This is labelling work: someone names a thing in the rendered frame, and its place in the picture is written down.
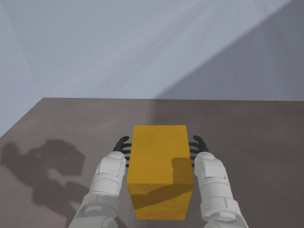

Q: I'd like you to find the robot right hand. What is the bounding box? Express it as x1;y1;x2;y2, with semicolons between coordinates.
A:
188;135;209;167

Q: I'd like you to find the robot left forearm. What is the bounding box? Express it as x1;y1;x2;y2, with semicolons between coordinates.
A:
68;151;126;227

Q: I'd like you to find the carton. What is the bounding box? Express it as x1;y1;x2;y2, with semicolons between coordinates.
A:
126;124;195;220

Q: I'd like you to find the left robot upper arm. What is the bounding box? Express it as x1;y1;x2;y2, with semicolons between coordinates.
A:
68;216;118;228

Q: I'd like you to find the robot right forearm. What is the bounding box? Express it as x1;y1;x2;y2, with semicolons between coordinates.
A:
194;151;249;228

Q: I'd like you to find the robot left hand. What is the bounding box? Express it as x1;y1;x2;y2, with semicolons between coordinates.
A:
113;136;132;167

